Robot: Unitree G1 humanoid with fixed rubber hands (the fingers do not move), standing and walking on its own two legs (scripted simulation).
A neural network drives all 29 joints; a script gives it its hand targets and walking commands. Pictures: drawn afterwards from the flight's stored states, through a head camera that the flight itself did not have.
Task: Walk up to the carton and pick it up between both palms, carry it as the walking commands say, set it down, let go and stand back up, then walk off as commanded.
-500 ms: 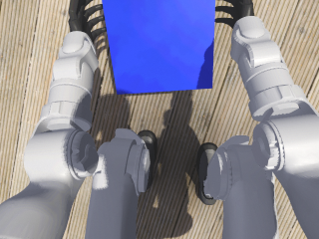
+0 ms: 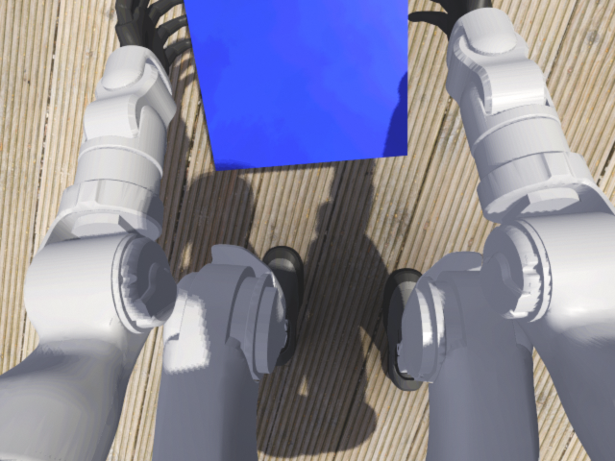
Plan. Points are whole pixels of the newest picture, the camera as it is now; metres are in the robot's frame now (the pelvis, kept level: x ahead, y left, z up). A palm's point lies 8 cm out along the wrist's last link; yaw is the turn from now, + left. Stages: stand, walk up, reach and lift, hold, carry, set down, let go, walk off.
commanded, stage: set down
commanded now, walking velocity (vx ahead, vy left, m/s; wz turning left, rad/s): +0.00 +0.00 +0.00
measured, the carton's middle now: (303, 38) +0.56 +0.06 -0.25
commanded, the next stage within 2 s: none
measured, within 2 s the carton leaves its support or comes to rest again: neither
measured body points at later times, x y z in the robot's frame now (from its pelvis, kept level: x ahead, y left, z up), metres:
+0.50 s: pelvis +0.01 +0.00 +0.00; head +0.37 -0.01 +0.26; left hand +0.53 +0.22 -0.17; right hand +0.57 -0.10 -0.18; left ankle +0.13 +0.11 -0.33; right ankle +0.10 -0.11 -0.33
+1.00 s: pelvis +0.01 +0.00 -0.01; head +0.38 -0.01 +0.25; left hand +0.53 +0.21 -0.19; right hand +0.56 -0.11 -0.20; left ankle +0.13 +0.11 -0.33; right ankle +0.10 -0.11 -0.33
